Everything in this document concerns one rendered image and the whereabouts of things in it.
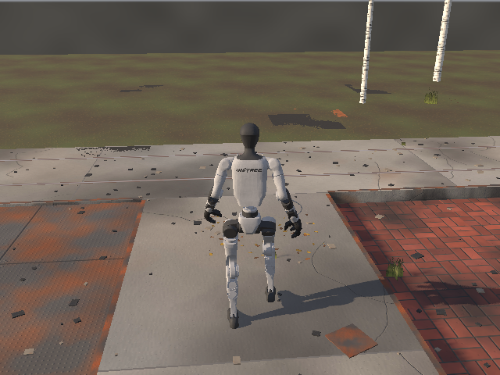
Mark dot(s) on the right robot upper arm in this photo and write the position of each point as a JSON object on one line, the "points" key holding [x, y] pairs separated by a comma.
{"points": [[278, 177]]}

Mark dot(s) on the right robot foot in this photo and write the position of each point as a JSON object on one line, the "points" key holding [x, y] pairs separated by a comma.
{"points": [[270, 296]]}

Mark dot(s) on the right robot forearm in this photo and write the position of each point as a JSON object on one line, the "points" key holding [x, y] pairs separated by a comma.
{"points": [[289, 208]]}

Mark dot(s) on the humanoid robot head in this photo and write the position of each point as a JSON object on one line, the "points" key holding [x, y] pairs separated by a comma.
{"points": [[249, 135]]}

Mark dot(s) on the left robot forearm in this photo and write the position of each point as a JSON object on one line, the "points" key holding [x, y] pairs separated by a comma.
{"points": [[211, 202]]}

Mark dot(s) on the right robot hand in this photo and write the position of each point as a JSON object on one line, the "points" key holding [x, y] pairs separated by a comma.
{"points": [[296, 226]]}

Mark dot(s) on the left robot upper arm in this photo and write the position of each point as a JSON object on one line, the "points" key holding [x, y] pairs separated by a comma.
{"points": [[220, 177]]}

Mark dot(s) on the left robot hand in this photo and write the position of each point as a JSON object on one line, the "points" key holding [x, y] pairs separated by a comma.
{"points": [[215, 212]]}

